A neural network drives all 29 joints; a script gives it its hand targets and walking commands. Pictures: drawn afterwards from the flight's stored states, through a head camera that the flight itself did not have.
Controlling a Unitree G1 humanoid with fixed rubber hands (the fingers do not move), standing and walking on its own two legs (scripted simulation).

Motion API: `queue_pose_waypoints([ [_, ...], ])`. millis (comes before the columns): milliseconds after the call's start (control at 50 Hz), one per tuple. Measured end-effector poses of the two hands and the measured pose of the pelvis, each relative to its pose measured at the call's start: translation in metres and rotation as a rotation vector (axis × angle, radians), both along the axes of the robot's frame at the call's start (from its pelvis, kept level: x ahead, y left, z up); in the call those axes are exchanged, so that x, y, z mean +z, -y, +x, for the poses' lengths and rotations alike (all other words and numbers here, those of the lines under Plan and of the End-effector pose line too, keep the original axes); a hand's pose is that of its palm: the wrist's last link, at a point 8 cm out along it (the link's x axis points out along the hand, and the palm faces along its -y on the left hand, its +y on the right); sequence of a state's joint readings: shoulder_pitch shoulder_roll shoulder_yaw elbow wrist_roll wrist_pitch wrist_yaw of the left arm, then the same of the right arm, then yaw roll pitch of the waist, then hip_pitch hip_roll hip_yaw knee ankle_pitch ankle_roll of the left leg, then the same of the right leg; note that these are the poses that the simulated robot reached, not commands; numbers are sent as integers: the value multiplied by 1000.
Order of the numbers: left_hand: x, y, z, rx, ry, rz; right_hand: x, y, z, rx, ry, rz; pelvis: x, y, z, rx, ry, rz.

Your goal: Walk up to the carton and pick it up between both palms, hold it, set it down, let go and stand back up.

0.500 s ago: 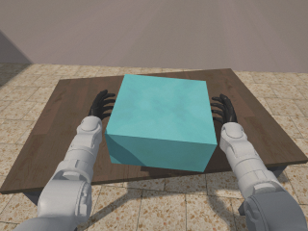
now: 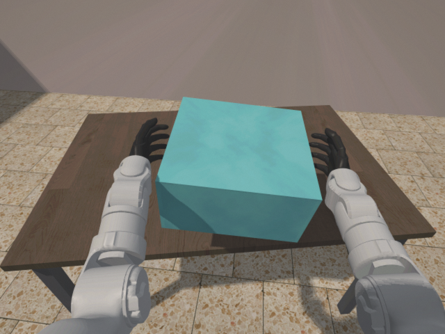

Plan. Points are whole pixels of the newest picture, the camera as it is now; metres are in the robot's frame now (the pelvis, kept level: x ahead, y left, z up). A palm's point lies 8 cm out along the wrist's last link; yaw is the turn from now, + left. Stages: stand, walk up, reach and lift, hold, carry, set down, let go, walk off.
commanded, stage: reach and lift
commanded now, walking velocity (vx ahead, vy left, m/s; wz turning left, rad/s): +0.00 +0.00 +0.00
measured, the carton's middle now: (236, 164) +0.44 -0.01 +0.10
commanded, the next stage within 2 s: hold in 0.62 s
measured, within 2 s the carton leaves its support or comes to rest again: neither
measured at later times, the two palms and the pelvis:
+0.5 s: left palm (130, 154) +0.38 +0.19 +0.18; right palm (330, 159) +0.37 -0.18 +0.17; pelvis +0.01 +0.00 +0.00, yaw +0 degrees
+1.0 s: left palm (127, 152) +0.37 +0.19 +0.18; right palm (330, 154) +0.37 -0.18 +0.18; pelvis +0.01 +0.00 +0.00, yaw +0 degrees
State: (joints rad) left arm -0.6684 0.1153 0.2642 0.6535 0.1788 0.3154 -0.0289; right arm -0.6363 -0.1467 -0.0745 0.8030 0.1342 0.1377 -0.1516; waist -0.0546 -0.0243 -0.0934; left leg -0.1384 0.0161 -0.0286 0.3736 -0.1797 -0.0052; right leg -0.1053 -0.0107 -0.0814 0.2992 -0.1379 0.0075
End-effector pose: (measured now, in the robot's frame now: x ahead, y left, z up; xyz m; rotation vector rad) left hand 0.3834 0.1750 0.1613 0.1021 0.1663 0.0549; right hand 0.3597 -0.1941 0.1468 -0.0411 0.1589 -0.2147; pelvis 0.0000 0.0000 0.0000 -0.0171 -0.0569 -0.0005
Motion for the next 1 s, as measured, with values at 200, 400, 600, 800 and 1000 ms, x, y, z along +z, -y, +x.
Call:
queue_pose_waypoints([
  [200, 10, -9, 1, 21, 25, -29, 15, -9, 8, 20, 26, -30, 1, 0, 3, 0, 1, 0],
  [400, 9, -13, -2, 32, 0, -8, 12, -13, 10, 32, 3, -34, 1, -3, 6, 1, 18, -3],
  [600, 15, -14, -9, 43, 23, -12, 19, -13, 7, 43, 29, -26, 1, -3, 5, 1, 23, -3],
  [800, 15, -15, -10, 50, 9, -13, 22, -14, 8, 46, 18, -25, 1, -3, 5, 1, 23, -3],
  [1000, 24, -18, -13, 65, 20, -17, 30, -17, 10, 57, 29, -29, 1, -3, 5, 2, 27, -3],
])
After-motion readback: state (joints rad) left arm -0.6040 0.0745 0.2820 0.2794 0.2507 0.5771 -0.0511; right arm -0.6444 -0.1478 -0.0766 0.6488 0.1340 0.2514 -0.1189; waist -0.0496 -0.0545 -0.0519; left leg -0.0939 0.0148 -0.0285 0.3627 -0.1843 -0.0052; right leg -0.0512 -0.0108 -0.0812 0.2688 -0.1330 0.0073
